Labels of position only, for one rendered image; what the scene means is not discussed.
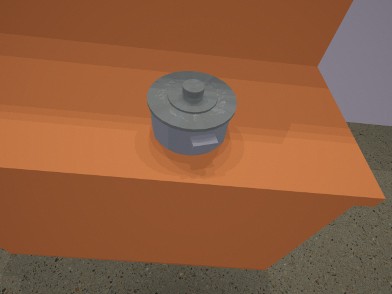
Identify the table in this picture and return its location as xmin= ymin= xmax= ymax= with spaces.
xmin=0 ymin=0 xmax=386 ymax=270

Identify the pot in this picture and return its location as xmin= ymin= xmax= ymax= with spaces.
xmin=151 ymin=113 xmax=229 ymax=156

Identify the knob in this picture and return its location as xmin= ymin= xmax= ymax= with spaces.
xmin=183 ymin=79 xmax=205 ymax=99

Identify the lid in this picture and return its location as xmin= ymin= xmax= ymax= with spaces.
xmin=147 ymin=71 xmax=237 ymax=132

